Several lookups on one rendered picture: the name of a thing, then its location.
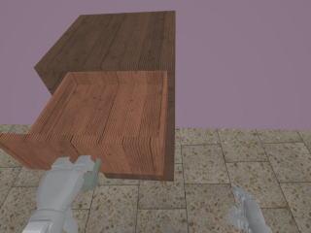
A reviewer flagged robot left forearm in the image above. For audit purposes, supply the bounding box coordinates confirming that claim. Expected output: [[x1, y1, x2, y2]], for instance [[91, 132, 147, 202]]
[[22, 209, 66, 233]]

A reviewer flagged cabinet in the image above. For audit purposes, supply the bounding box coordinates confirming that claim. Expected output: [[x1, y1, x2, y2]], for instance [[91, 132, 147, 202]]
[[34, 11, 176, 182]]

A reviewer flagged robot right hand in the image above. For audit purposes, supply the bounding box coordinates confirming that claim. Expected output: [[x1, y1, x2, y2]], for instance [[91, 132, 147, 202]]
[[227, 186, 266, 232]]

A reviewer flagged handle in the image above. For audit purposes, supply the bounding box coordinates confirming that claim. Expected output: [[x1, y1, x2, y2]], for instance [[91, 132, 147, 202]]
[[81, 158, 101, 190]]

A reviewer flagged robot right forearm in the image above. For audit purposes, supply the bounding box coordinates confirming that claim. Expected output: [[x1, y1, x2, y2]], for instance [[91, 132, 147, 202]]
[[247, 222, 273, 233]]

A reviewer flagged drawer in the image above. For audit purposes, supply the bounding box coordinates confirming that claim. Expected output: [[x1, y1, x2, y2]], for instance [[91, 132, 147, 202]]
[[0, 71, 168, 176]]

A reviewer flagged robot left hand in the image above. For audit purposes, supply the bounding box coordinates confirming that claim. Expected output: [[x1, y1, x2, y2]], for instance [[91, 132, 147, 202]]
[[36, 155, 95, 233]]

